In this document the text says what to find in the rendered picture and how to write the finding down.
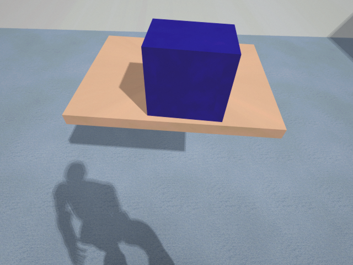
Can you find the carton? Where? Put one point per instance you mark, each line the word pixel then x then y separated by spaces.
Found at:
pixel 189 68

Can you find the table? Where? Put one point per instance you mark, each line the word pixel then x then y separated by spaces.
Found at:
pixel 112 94

